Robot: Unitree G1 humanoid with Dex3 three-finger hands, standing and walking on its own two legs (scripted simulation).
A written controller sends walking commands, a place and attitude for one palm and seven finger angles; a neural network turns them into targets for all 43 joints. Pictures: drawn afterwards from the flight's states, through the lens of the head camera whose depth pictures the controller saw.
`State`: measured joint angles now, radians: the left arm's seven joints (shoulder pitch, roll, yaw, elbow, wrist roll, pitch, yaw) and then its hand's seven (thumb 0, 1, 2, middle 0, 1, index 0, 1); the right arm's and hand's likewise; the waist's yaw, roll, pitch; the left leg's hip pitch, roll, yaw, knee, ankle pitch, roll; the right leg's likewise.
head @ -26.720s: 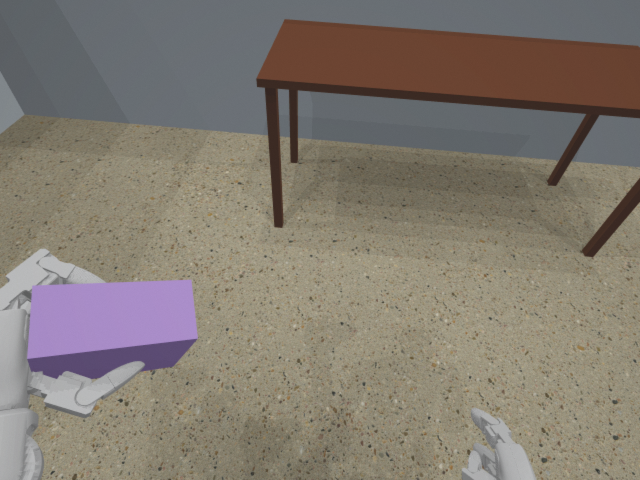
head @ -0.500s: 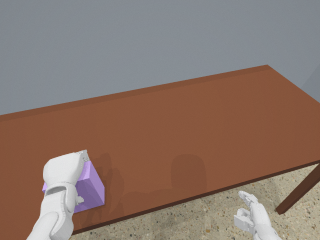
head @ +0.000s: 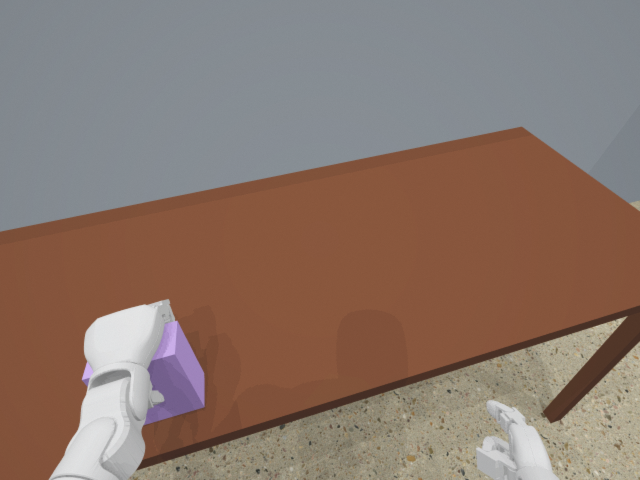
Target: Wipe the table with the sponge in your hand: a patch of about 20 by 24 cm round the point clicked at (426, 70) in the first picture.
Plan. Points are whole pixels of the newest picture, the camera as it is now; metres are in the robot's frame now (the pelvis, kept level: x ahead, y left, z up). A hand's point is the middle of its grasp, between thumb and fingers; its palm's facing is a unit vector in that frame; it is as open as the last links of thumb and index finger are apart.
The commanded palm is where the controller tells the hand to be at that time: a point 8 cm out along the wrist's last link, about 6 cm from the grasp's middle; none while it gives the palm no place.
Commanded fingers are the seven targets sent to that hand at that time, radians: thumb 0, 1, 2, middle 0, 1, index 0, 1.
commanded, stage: wipe forward along the first lane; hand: left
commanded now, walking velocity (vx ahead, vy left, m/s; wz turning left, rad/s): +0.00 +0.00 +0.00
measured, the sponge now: (156, 385) +0.23 +0.28 -0.04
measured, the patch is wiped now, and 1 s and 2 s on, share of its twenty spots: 0.10 0.20 0.25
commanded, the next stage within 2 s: slide across to the middle lane in 1.52 s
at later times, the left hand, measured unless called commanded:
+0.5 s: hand (145, 328) +0.29 +0.30 +0.02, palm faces -0.11 -0.03 -0.99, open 10.2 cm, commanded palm +0.28 +0.31 +0.05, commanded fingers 0.00 0.10 1.30 -1.20 -1.60 -1.20 -1.60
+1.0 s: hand (145, 294) +0.35 +0.33 +0.02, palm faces -0.15 +0.00 -0.99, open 10.2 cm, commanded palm +0.34 +0.33 +0.05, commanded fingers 0.00 0.10 1.30 -1.20 -1.60 -1.20 -1.60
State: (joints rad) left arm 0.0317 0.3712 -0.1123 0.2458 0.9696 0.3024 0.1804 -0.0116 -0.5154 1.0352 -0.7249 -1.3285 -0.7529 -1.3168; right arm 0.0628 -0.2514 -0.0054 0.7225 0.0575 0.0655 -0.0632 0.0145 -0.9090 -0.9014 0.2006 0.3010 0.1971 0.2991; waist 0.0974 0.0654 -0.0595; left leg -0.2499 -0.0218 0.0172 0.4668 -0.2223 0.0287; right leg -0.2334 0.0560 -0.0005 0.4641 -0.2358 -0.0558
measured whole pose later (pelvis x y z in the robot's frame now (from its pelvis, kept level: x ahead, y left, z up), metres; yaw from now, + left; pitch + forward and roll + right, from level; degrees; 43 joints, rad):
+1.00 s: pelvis -0.02 -0.02 -0.02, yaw -1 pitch +11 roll -1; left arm -0.55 0.60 0.05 0.99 1.01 0.06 0.21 0.02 -0.61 1.14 -0.77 -1.26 -0.79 -1.29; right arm 0.25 -0.29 -0.02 0.74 0.09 0.06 -0.07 0.01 -0.91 -0.90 0.20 0.30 0.20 0.30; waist -0.01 0.06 -0.12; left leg -0.62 0.00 -0.04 0.70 -0.27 0.03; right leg -0.59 0.10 -0.03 0.64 -0.26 -0.08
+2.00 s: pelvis +0.00 +0.03 -0.02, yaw +1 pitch +14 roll -3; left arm -0.74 0.55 -0.11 1.09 1.01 0.16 0.26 0.00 -0.59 1.14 -0.74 -1.32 -0.76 -1.34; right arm 0.28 -0.25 -0.02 0.78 0.07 0.07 -0.05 0.01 -0.91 -0.90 0.20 0.30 0.20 0.30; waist -0.03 0.04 -0.13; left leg -0.62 -0.06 -0.04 0.67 -0.29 0.07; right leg -0.56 0.05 -0.02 0.59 -0.27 -0.02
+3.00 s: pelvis +0.03 +0.02 -0.01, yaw +0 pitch +10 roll -1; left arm -0.55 0.35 -0.19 0.84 0.99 0.38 0.29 -0.01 -0.50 1.09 -0.65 -1.40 -0.66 -1.43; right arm 0.15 -0.25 -0.01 0.71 0.08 0.20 -0.03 0.01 -0.91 -0.90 0.20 0.30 0.20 0.30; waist 0.01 0.03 -0.15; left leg -0.44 -0.05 -0.02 0.56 -0.30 0.06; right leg -0.40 0.06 0.00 0.50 -0.28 -0.03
